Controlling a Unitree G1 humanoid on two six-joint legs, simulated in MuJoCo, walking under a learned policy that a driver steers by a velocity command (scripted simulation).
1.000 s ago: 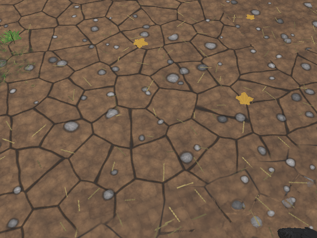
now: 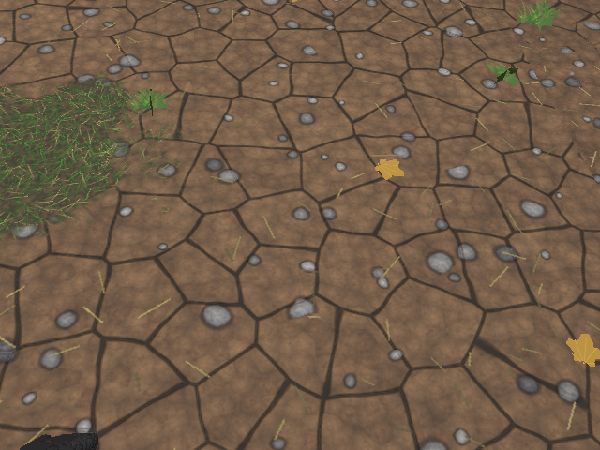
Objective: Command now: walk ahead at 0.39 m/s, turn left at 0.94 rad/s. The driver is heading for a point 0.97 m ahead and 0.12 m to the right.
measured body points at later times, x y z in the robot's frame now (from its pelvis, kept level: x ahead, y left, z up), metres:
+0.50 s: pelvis +0.22 +0.00 -0.01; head +0.26 -0.01 +0.44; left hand +0.08 +0.25 -0.12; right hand +0.50 -0.17 -0.10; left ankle +0.33 +0.17 -0.70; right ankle +0.08 -0.15 -0.75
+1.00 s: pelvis +0.64 +0.09 -0.04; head +0.67 +0.08 +0.41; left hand +0.89 +0.31 -0.11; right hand +0.57 -0.17 -0.17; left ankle +0.40 +0.17 -0.74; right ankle +0.84 +0.02 -0.71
